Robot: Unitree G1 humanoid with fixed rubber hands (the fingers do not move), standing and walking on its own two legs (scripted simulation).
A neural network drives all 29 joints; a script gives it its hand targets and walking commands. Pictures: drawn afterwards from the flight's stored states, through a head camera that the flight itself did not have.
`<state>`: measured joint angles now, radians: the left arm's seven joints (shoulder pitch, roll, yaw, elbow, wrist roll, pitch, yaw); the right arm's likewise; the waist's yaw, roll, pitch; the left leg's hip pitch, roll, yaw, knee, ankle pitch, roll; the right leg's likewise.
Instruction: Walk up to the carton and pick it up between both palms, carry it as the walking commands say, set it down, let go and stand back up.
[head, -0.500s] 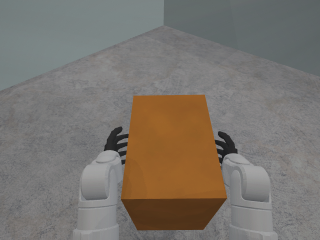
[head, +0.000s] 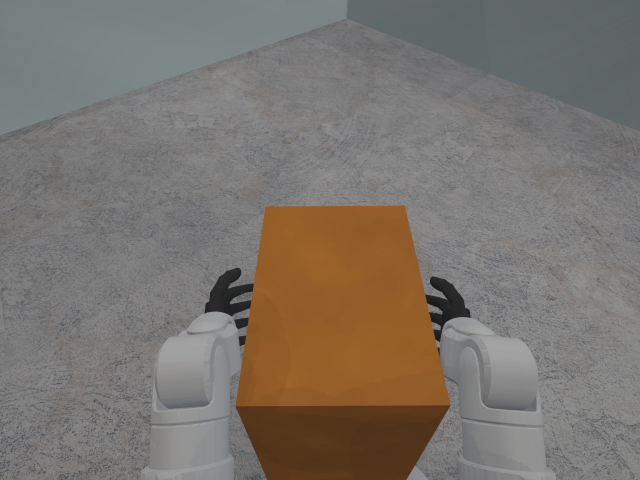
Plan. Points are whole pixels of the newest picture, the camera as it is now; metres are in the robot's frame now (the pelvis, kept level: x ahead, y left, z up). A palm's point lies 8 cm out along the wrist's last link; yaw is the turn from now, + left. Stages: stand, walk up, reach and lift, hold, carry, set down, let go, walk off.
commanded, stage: carry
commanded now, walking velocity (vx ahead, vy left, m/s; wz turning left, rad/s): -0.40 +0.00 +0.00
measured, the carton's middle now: (335, 346) +0.30 +0.00 +0.00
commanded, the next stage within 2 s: none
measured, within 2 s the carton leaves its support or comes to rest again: neither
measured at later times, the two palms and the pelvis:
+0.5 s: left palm out of the picture +0.05 +0.12 +0.10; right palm out of the picture +0.03 -0.15 +0.09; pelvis -0.25 -0.01 +0.00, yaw +1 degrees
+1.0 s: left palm out of the picture -0.25 +0.11 +0.10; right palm out of the picture -0.27 -0.16 +0.08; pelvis -0.55 -0.02 +0.01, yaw +0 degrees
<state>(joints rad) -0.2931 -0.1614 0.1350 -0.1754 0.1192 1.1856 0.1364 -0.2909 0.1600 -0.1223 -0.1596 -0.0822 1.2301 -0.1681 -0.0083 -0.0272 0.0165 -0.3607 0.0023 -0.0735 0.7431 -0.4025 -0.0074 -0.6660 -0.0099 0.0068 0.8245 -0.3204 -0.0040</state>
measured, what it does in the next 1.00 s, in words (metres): walks backwards: right foot, then left foot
